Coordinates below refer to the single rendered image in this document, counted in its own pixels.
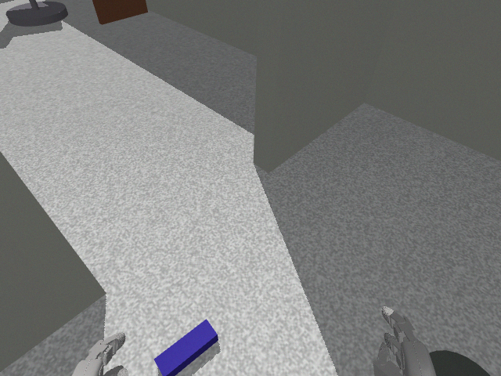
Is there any right robot hand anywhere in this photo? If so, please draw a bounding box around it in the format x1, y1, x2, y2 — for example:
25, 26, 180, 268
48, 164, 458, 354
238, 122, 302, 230
373, 306, 436, 376

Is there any left robot hand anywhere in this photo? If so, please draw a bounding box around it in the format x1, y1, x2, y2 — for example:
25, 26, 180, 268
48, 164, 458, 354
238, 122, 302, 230
71, 332, 128, 376

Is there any carton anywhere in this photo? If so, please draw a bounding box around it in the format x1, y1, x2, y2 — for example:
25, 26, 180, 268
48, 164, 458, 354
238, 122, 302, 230
154, 319, 218, 376

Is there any office chair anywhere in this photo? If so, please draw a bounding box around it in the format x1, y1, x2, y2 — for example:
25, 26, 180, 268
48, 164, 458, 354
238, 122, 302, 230
6, 0, 68, 27

